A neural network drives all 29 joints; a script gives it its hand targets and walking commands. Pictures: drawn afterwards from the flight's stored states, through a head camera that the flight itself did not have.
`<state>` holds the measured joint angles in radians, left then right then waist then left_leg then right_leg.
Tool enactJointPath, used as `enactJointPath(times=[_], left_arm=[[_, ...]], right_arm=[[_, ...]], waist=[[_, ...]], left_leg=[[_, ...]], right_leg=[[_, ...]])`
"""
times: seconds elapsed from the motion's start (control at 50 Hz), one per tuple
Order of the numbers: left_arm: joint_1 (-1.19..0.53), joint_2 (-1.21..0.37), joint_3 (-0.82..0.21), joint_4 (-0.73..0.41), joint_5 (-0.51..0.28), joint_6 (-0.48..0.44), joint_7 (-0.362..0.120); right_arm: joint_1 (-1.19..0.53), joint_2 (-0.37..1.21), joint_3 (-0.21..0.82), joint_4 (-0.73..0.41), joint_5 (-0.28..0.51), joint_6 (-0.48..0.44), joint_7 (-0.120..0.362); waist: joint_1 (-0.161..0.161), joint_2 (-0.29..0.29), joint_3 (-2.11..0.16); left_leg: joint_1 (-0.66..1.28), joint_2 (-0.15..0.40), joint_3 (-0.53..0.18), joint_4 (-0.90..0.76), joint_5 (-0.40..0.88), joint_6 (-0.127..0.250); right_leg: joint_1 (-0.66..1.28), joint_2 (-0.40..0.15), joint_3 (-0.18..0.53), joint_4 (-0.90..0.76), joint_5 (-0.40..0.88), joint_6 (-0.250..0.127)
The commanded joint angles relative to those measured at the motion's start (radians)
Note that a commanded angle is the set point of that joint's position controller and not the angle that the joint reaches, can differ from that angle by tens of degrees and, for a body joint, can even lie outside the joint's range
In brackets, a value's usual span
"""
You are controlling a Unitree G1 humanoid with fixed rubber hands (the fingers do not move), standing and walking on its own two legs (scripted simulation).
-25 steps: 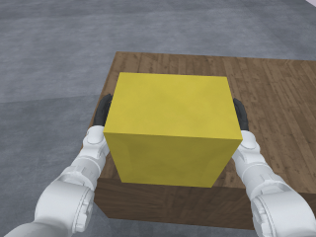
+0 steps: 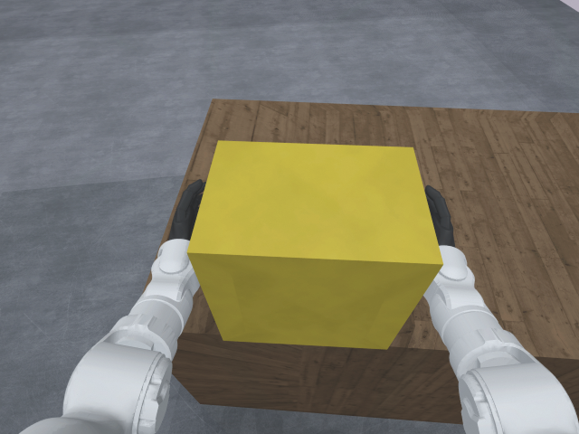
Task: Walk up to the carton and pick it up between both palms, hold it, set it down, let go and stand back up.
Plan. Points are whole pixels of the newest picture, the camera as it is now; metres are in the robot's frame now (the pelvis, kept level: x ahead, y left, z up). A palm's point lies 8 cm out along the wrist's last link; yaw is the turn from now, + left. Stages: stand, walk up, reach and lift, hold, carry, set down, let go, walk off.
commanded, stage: reach and lift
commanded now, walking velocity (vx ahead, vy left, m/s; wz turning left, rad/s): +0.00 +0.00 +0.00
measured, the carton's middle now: (309, 253) +0.39 +0.00 +0.01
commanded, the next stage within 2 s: none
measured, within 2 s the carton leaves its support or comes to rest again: leaves its support in 0.42 s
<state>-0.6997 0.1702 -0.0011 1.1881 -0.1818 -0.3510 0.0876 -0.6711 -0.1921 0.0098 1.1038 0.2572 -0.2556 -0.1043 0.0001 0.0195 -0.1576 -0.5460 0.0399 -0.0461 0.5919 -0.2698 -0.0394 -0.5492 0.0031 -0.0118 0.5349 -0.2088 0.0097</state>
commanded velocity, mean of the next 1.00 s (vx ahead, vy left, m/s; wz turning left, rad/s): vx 0.00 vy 0.00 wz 0.00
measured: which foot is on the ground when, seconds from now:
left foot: down 0.00-1.00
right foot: down 0.00-1.00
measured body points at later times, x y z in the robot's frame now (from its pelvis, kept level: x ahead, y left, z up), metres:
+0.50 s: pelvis +0.02 +0.01 +0.02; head +0.04 +0.00 +0.47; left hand +0.40 +0.18 +0.06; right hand +0.39 -0.19 +0.06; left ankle +0.00 +0.14 -0.73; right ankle +0.02 -0.13 -0.73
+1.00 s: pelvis +0.02 +0.01 +0.02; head +0.02 +0.01 +0.47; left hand +0.39 +0.18 +0.11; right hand +0.39 -0.19 +0.11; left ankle +0.00 +0.14 -0.73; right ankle +0.02 -0.13 -0.73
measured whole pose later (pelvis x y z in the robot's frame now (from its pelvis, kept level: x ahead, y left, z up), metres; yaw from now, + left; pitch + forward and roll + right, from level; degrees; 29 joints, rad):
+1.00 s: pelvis +0.02 +0.01 +0.02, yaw +2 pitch +1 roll -1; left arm -0.40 0.08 0.11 0.55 0.01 -0.06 0.07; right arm -0.39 -0.19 -0.03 0.60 0.13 -0.07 -0.12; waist -0.04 0.01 -0.03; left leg -0.15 0.02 -0.07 0.34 -0.20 -0.03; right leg -0.12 -0.01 -0.03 0.24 -0.13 0.02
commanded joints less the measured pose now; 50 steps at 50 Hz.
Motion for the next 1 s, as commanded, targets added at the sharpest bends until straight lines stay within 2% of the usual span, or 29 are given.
enactJointPath(times=[0.0,0.1,0.16,0.2,0.24,0.26,0.3,0.34,0.36,0.38,0.44,0.52,0.54,0.6,0.66,0.68,0.74,0.78,0.82,0.86,0.94,0.98], left_arm=[[-0.401,-0.062,-0.031,-0.182,0.025,-0.054,-0.022],[-0.397,-0.137,-0.029,-0.196,0.063,-0.078,-0.04],[-0.433,-0.259,-0.062,-0.223,0.103,-0.102,-0.072],[-0.45,-0.459,-0.115,-0.233,0.143,-0.116,-0.12],[-0.461,-0.694,-0.18,-0.21,0.191,-0.121,-0.177],[-0.464,-0.707,-0.195,-0.208,0.188,-0.122,-0.18],[-0.472,-0.731,-0.236,-0.255,0.18,-0.133,-0.171],[-0.469,-0.76,-0.256,-0.326,0.174,-0.143,-0.157],[-0.474,-0.775,-0.279,-0.361,0.167,-0.147,-0.151],[-0.456,-0.776,-0.277,-0.374,0.166,-0.147,-0.146],[-0.426,-0.754,-0.277,-0.401,0.181,-0.131,-0.143],[-0.401,-0.757,-0.278,-0.459,0.197,-0.103,-0.144],[-0.39,-0.755,-0.275,-0.473,0.2,-0.094,-0.144],[-0.38,-0.759,-0.282,-0.512,0.216,-0.065,-0.143],[-0.348,-0.755,-0.291,-0.538,0.225,-0.011,-0.145],[-0.34,-0.755,-0.287,-0.556,0.228,0.001,-0.146],[-0.325,-0.751,-0.3,-0.611,0.227,0.055,-0.146],[-0.333,-0.757,-0.323,-0.668,0.221,0.091,-0.146],[-0.339,-0.757,-0.346,-0.734,0.212,0.129,-0.143],[-0.328,-0.758,-0.371,-0.81,0.202,0.166,-0.14],[-0.293,-0.723,-0.348,-0.875,0.219,0.288,-0.153],[-0.3,-0.721,-0.355,-0.94,0.21,0.342,-0.161]], right_arm=[[-0.416,0.074,0.033,-0.177,-0.024,-0.048,0.012],[-0.412,0.169,0.043,-0.209,-0.071,-0.054,0.024],[-0.423,0.313,0.078,-0.23,-0.123,-0.061,0.053],[-0.436,0.53,0.144,-0.265,-0.18,-0.063,0.102],[-0.448,0.792,0.211,-0.312,-0.26,-0.059,0.162],[-0.435,0.807,0.216,-0.329,-0.266,-0.056,0.167],[-0.408,0.812,0.23,-0.361,-0.267,-0.068,0.177],[-0.407,0.822,0.28,-0.425,-0.245,-0.083,0.185],[-0.412,0.817,0.294,-0.463,-0.24,-0.09,0.187],[-0.407,0.814,0.315,-0.497,-0.233,-0.093,0.188],[-0.348,0.785,0.339,-0.493,-0.232,-0.08,0.185],[-0.335,0.76,0.35,-0.53,-0.236,-0.086,0.178],[-0.34,0.756,0.36,-0.545,-0.23,-0.089,0.176],[-0.329,0.742,0.367,-0.557,-0.231,-0.089,0.169],[-0.294,0.725,0.367,-0.551,-0.23,-0.066,0.158],[-0.297,0.729,0.374,-0.567,-0.226,-0.064,0.156],[-0.295,0.719,0.388,-0.608,-0.217,-0.035,0.148],[-0.294,0.719,0.397,-0.647,-0.208,-0.015,0.143],[-0.315,0.717,0.42,-0.712,-0.194,0.005,0.138],[-0.337,0.721,0.452,-0.794,-0.175,0.025,0.133],[-0.32,0.695,0.444,-0.83,-0.158,0.112,0.119],[-0.361,0.7,0.458,-0.913,-0.145,0.142,0.113]], waist=[[-0.012,-0.012,-0.507],[-0.016,-0.014,-0.505],[-0.022,-0.01,-0.477],[-0.027,-0.013,-0.445],[-0.049,-0.028,-0.41],[-0.059,-0.02,-0.423],[-0.079,0.009,-0.457],[-0.056,0.017,-0.481],[-0.055,0.023,-0.5],[-0.04,0.007,-0.503],[-0.049,-0.006,-0.442],[-0.044,-0.029,-0.387],[-0.033,-0.033,-0.377],[-0.03,-0.02,-0.366],[-0.037,-0.019,-0.302],[-0.029,-0.023,-0.301],[-0.035,-0.021,-0.288],[-0.048,-0.01,-0.299],[-0.049,-0.007,-0.323],[-0.044,-0.024,-0.353],[-0.049,-0.038,-0.276],[-0.045,-0.054,-0.312]], left_leg=[[0.233,-0.054,0.049,-0.042,0.352,-0.036],[0.23,-0.059,0.047,-0.067,0.344,-0.032],[0.24,-0.066,0.046,-0.091,0.343,-0.027],[0.237,-0.074,0.044,-0.123,0.324,-0.02],[0.212,-0.078,0.039,-0.163,0.29,-0.01],[0.209,-0.077,0.036,-0.183,0.28,-0.013],[0.234,-0.073,0.028,-0.193,0.322,-0.031],[0.258,-0.072,0.023,-0.186,0.397,-0.041],[0.268,-0.073,0.018,-0.183,0.421,-0.047],[0.278,-0.073,0.016,-0.183,0.439,-0.046],[0.299,-0.073,0.006,-0.193,0.447,-0.049],[0.338,-0.066,0.008,-0.21,0.472,-0.052],[0.347,-0.065,0.008,-0.209,0.495,-0.053],[0.371,-0.063,0.012,-0.215,0.521,-0.057],[0.394,-0.063,0.017,-0.23,0.509,-0.055],[0.395,-0.064,0.02,-0.234,0.503,-0.051],[0.401,-0.067,0.025,-0.243,0.489,-0.045],[0.41,-0.07,0.024,-0.249,0.485,-0.048],[0.418,-0.072,0.023,-0.248,0.495,-0.045],[0.429,-0.076,0.023,-0.25,0.503,-0.042],[0.427,-0.081,0.023,-0.274,0.429,-0.028],[0.422,-0.087,0.027,-0.277,0.424,-0.02]], right_leg=[[0.286,0.022,-0.006,-0.061,0.252,-0.013],[0.337,0.017,-0.003,-0.078,0.268,-0.01],[0.381,0.009,-0.001,-0.097,0.277,-0.005],[0.427,0.002,-0.001,-0.115,0.277,-0.001],[0.479,0.0,-0.003,-0.136,0.286,0.002],[0.505,0.0,0.001,-0.146,0.289,-0.001],[0.529,0.005,-0.001,-0.149,0.336,-0.009],[0.551,0.013,0.0,-0.146,0.393,-0.016],[0.553,0.017,-0.002,-0.144,0.406,-0.016],[0.563,0.02,-0.001,-0.147,0.419,-0.015],[0.573,0.022,0.001,-0.16,0.428,-0.015],[0.578,0.03,-0.006,-0.181,0.432,-0.014],[0.587,0.031,-0.005,-0.183,0.444,-0.015],[0.598,0.033,-0.007,-0.197,0.454,-0.021],[0.609,0.032,-0.008,-0.215,0.451,-0.022],[0.623,0.032,-0.007,-0.218,0.45,-0.023],[0.651,0.029,-0.004,-0.226,0.465,-0.021],[0.661,0.028,-0.007,-0.232,0.469,-0.021],[0.67,0.028,-0.006,-0.232,0.49,-0.018],[0.691,0.031,-0.008,-0.234,0.514,-0.014],[0.7,0.02,-0.002,-0.252,0.472,-0.005],[0.72,0.017,0.002,-0.251,0.498,0.003]])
